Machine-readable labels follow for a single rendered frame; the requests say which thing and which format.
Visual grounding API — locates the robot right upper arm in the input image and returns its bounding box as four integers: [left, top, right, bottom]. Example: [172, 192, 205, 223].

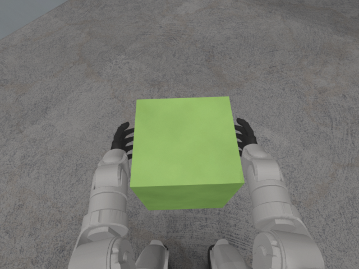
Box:
[252, 229, 324, 269]

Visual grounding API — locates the left robot hand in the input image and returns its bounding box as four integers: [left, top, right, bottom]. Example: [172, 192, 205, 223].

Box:
[111, 122, 135, 159]

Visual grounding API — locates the carton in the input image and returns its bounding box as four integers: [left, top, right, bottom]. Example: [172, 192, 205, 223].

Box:
[130, 96, 245, 210]

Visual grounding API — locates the right robot hand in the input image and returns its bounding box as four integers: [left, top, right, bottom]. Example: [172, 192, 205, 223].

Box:
[234, 118, 257, 157]

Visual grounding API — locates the right robot forearm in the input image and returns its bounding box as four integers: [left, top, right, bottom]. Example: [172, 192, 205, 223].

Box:
[241, 143, 325, 269]

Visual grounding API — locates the robot left upper arm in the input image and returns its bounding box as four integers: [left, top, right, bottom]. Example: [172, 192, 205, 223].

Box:
[68, 236, 136, 269]

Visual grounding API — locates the robot right thigh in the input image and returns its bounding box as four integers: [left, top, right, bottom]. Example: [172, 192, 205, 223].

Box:
[210, 244, 250, 269]

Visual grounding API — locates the left robot forearm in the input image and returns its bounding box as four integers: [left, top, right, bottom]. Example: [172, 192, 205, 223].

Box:
[68, 149, 131, 268]

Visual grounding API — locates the right robot shin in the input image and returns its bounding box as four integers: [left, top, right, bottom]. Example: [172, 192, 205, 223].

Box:
[214, 239, 229, 248]

